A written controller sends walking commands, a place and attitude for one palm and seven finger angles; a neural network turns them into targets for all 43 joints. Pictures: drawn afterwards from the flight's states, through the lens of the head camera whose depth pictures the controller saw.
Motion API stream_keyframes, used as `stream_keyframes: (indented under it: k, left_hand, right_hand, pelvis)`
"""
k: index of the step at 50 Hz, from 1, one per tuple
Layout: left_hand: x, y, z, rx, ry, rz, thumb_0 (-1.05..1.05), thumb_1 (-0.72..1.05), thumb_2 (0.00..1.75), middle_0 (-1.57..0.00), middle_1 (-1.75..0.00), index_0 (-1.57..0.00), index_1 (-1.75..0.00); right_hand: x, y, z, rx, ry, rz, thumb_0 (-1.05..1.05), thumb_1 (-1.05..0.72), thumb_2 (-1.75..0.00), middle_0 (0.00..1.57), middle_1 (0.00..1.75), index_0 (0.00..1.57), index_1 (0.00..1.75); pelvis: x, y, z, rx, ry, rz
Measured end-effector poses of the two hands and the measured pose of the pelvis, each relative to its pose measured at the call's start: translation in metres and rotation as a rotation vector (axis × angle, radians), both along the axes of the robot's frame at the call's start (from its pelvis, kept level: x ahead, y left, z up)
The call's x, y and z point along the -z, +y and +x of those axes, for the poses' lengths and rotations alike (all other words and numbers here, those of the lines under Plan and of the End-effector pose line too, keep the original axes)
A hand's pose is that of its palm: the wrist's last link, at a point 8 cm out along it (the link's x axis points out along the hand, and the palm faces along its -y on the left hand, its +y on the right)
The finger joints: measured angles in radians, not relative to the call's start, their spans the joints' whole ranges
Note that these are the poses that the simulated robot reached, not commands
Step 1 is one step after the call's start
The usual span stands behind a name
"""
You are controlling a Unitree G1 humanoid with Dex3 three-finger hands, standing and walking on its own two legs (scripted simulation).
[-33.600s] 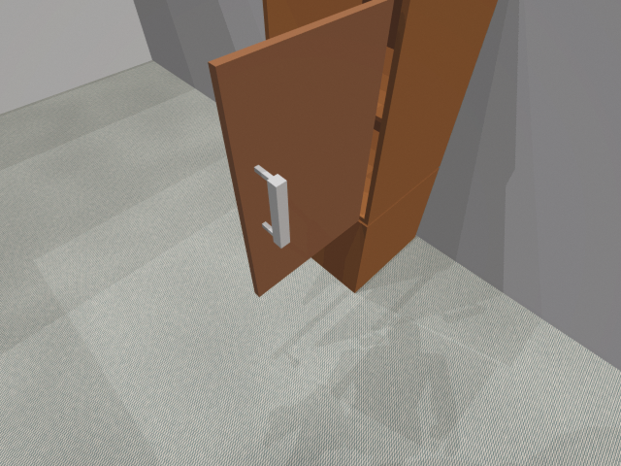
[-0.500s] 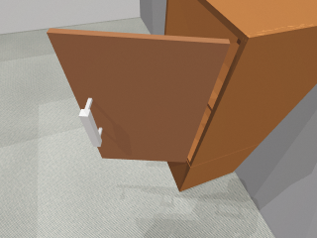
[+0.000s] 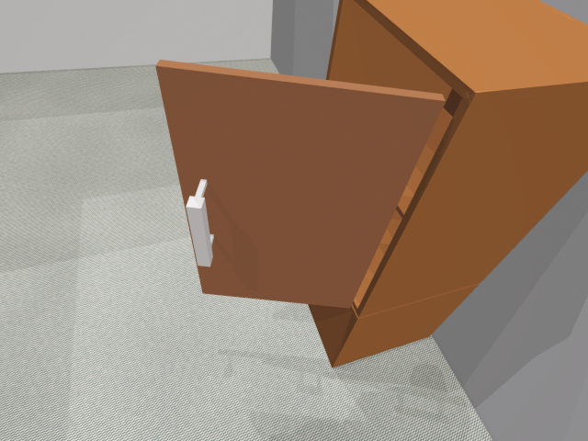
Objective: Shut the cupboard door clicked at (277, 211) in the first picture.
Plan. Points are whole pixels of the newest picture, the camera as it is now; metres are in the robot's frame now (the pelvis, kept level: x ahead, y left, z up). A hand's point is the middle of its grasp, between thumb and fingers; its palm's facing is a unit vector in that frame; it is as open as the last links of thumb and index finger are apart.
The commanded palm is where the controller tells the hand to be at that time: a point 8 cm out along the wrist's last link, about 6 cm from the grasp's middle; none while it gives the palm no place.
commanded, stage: come to a stop and stand still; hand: left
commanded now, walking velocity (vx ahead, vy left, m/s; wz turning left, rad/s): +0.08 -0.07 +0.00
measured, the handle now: (203, 224) +0.46 +0.19 -0.03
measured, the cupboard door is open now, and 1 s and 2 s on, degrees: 68 68 68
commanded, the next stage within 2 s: look again from close up in 0.54 s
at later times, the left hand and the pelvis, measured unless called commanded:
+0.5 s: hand out of the picture +0.03 +0.15 -0.19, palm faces +0.00 -0.98 -0.19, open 7.4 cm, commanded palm none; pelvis +0.02 -0.02 -0.01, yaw -1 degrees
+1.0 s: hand out of the picture -0.02 +0.19 -0.18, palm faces +0.00 -0.98 -0.22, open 7.4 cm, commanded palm none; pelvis -0.02 +0.00 +0.00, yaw +0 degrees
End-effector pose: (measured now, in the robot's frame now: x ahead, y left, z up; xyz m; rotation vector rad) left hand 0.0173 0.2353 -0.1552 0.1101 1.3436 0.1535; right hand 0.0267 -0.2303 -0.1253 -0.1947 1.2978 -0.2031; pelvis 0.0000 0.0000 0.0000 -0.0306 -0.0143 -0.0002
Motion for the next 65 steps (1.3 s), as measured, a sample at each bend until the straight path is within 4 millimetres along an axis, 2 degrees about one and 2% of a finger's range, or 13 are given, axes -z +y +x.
stream_keyframes:
  k: [5, 10, 14, 17, 23, 31, 35, 39, 45, 54, 60, 65]
  left_hand:
    - [-0.002, -0.007, 0.0, 0.028, 0.032, -0.025, 0.01, 0.91, 0.9, -0.2, -0.3, -0.2, -0.3]
    - [0.0, -0.015, 0.007, 0.043, 0.039, -0.017, 0.01, 0.92, 0.9, -0.2, -0.3, -0.2, -0.3]
    - [0.002, -0.018, 0.01, 0.086, 0.029, 0.015, 0.01, 0.92, 0.9, -0.2, -0.3, -0.2, -0.3]
    - [0.002, -0.021, 0.009, 0.079, 0.02, 0.027, 0.01, 0.92, 0.9, -0.2, -0.3, -0.2, -0.3]
    - [0.003, -0.031, 0.008, 0.052, 0.002, 0.028, 0.0, 0.91, 0.9, -0.2, -0.3, -0.2, -0.3]
    - [0.002, -0.036, -0.001, 0.044, -0.019, 0.015, 0.0, 0.9, 0.9, -0.2, -0.3, -0.2, -0.3]
    - [0.0, -0.033, -0.008, 0.043, -0.023, 0.016, 0.0, 0.9, 0.9, -0.2, -0.3, -0.2, -0.3]
    - [-0.002, -0.026, -0.017, 0.042, -0.017, 0.023, 0.0, 0.9, 0.9, -0.2, -0.3, -0.2, -0.3]
    - [-0.005, -0.011, -0.033, 0.039, 0.007, 0.039, 0.0, 0.9, 0.9, -0.2, -0.3, -0.2, -0.3]
    - [-0.006, 0.008, -0.052, 0.04, 0.049, 0.051, 0.0, 0.9, 0.9, -0.2, -0.3, -0.2, -0.3]
    - [-0.005, 0.015, -0.06, 0.045, 0.069, 0.048, 0.0, 0.9, 0.9, -0.2, -0.3, -0.2, -0.3]
    - [-0.004, 0.018, -0.065, 0.045, 0.082, 0.043, 0.0, 0.9, 0.9, -0.2, -0.3, -0.2, -0.3]
  right_hand:
    - [0.0, 0.008, -0.026, 0.038, 0.058, 0.013, 0.01, -0.92, -0.9, 0.2, 0.3, 0.21, 0.3]
    - [0.009, 0.013, -0.052, 0.084, 0.135, 0.041, 0.0, -0.91, -0.9, 0.2, 0.3, 0.21, 0.3]
    - [0.02, 0.011, -0.059, 0.087, 0.159, 0.074, 0.01, -0.9, -0.9, 0.2, 0.3, 0.21, 0.3]
    - [0.024, 0.007, -0.05, 0.08, 0.142, 0.079, 0.01, -0.9, -0.9, 0.2, 0.3, 0.21, 0.3]
    - [0.026, -0.009, -0.014, 0.053, 0.056, 0.048, 0.01, -0.92, -0.9, 0.2, 0.3, 0.21, 0.3]
    - [0.017, -0.023, 0.029, 0.008, -0.072, 0.021, 0.01, -0.91, -0.9, 0.2, 0.3, 0.2, 0.3]
    - [0.011, -0.023, 0.04, -0.019, -0.108, 0.02, 0.01, -0.91, -0.9, 0.2, 0.3, 0.2, 0.3]
    - [0.007, -0.021, 0.04, -0.038, -0.116, 0.02, 0.01, -0.91, -0.9, 0.2, 0.3, 0.2, 0.3]
    - [0.007, -0.017, 0.022, -0.042, -0.08, 0.02, 0.0, -0.9, -0.9, 0.2, 0.3, 0.2, 0.3]
    - [0.011, -0.008, -0.026, -0.012, 0.025, 0.018, 0.0, -0.9, -0.9, 0.2, 0.3, 0.2, 0.3]
    - [0.012, 0.002, -0.053, 0.013, 0.081, 0.021, 0.01, -0.9, -0.9, 0.2, 0.3, 0.2, 0.3]
    - [0.013, 0.01, -0.066, 0.03, 0.102, 0.027, 0.01, -0.9, -0.9, 0.2, 0.3, 0.2, 0.3]
  pelvis:
    - [-0.004, 0.003, 0.002, 0.004, 0.017, -0.001]
    - [-0.001, -0.001, 0.006, 0.009, 0.026, 0.015]
    - [0.008, -0.007, 0.007, 0.015, 0.038, 0.033]
    - [0.01, -0.012, 0.012, 0.006, 0.041, 0.024]
    - [0.013, -0.017, 0.017, 0.007, 0.019, 0.016]
    - [0.01, -0.018, 0.011, 0.014, -0.014, 0.019]
    - [0.007, -0.017, 0.005, 0.013, -0.023, 0.02]
    - [0.005, -0.015, -0.002, 0.011, -0.027, 0.019]
    - [0.003, -0.009, -0.011, 0.007, -0.03, 0.018]
    - [0.002, 0.004, -0.023, 0.002, -0.032, 0.017]
    - [0.002, 0.013, -0.029, 0.002, -0.028, 0.02]
    - [0.002, 0.019, -0.033, 0.005, -0.026, 0.024]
